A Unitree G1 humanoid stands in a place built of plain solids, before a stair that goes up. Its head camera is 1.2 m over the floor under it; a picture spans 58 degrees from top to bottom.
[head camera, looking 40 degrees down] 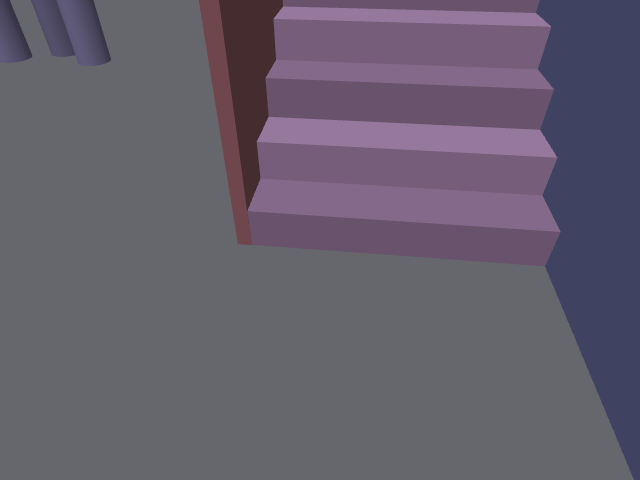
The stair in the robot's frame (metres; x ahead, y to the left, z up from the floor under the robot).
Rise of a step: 0.18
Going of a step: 0.24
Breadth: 1.20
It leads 6 degrees to the right of straight ahead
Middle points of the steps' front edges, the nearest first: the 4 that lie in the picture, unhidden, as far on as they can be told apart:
1.33 -0.31 0.18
1.57 -0.33 0.36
1.82 -0.36 0.53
2.06 -0.39 0.71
